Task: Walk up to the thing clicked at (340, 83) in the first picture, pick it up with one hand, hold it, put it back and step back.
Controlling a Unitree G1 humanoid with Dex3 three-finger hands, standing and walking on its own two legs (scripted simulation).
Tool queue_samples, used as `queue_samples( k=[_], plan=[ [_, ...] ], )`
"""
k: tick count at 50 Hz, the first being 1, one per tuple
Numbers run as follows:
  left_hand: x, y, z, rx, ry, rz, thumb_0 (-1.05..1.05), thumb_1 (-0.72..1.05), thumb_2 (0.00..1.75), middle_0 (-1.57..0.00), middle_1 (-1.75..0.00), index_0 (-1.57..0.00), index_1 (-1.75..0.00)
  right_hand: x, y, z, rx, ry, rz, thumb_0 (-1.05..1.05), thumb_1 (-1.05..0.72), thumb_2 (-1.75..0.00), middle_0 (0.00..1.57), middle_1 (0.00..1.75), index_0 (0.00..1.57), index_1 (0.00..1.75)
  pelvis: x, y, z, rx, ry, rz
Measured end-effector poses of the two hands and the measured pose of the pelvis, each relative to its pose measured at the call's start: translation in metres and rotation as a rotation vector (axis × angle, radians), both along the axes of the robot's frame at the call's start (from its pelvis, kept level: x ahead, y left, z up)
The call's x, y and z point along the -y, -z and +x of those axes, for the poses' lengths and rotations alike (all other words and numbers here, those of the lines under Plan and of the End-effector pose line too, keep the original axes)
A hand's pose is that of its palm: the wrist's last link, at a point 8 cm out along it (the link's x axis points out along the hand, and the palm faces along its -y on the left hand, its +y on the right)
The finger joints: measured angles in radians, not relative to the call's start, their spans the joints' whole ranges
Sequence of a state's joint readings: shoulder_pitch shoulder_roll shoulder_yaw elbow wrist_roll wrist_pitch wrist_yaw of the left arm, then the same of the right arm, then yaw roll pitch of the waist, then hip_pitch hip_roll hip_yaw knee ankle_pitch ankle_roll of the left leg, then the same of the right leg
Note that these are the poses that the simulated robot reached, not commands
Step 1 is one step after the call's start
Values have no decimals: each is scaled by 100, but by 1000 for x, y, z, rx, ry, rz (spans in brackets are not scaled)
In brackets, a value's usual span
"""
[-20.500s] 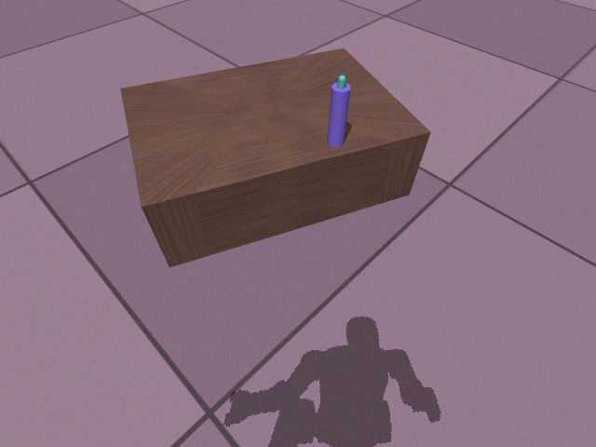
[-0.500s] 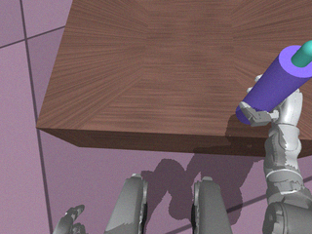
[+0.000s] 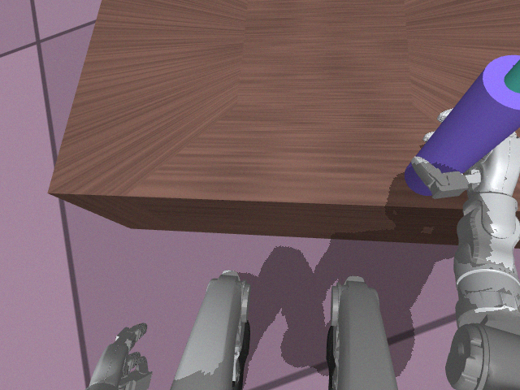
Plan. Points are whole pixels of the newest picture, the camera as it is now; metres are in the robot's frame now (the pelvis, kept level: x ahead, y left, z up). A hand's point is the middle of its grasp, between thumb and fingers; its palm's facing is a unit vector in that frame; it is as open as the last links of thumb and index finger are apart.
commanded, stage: lower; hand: right
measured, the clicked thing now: (468, 133) +0.45 -0.23 +0.03
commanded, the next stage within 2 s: loosen in 0.52 s
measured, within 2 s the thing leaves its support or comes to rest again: rests again in 1.30 s
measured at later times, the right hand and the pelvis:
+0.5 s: hand (431, 167) +0.46 -0.23 -0.09, palm faces +0.21 +0.98 -0.03, open 9.3 cm; pelvis -0.01 +0.00 -0.07, yaw +1 degrees
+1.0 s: hand (439, 155) +0.47 -0.24 -0.08, palm faces +0.21 +0.98 -0.01, open 10.4 cm; pelvis -0.02 +0.00 -0.08, yaw +1 degrees
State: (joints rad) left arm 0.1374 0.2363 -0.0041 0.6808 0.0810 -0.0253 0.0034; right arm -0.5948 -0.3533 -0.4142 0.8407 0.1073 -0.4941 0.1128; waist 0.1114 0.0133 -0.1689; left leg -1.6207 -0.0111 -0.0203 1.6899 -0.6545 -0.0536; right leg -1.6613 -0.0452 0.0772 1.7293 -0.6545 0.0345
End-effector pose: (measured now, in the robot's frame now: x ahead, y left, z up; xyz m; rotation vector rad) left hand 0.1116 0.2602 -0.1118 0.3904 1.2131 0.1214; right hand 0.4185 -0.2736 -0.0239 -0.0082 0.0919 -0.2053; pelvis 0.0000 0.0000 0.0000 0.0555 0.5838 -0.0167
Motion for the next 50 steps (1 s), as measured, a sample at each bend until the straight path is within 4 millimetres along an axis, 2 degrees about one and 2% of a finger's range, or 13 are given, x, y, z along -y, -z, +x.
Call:
queue_samples(
  k=[7,13,21,26,36,40,45,50],
  plan=[
    [1,14,-2,-7,11,7,0,90,89,-20,-30,-20,-29,4,11,8,14,5,4,1,36,-118,74,109,77,112,2,15,-2,-21,1,6],
    [0,33,-8,-27,12,14,0,89,88,-20,-30,-20,-29,6,35,16,15,-4,3,1,36,-118,74,110,77,112,3,35,-5,-38,2,11],
    [-2,59,-19,-75,7,5,0,89,89,-20,-30,-20,-29,4,67,11,-19,-15,-9,1,36,-118,73,110,77,112,3,57,-9,-45,-4,12],
    [-1,71,-23,-85,9,-2,0,89,89,-20,-30,-20,-30,8,68,7,18,7,-14,1,36,-118,74,110,77,112,1,67,-12,-42,-5,9],
    [-10,85,-24,-67,9,13,0,90,88,-20,-30,-21,-29,11,69,12,27,-5,-29,0,36,-117,75,108,79,110,-1,83,-18,-42,-1,8],
    [-13,86,-25,-65,2,19,0,91,87,-20,-30,-21,-29,12,70,12,22,4,-19,0,34,-107,79,101,82,102,-2,84,-19,-38,-1,6],
    [-16,83,-26,-69,-4,28,0,92,87,-20,-30,-21,-28,13,68,13,19,13,-10,0,35,-85,85,90,89,91,-3,82,-19,-39,-4,6],
    [-18,80,-27,-71,-7,36,0,91,87,-20,-30,-21,-28,12,51,19,84,6,-14,-1,40,-60,89,78,91,78,-3,81,-18,-36,-4,7]
  ],
)
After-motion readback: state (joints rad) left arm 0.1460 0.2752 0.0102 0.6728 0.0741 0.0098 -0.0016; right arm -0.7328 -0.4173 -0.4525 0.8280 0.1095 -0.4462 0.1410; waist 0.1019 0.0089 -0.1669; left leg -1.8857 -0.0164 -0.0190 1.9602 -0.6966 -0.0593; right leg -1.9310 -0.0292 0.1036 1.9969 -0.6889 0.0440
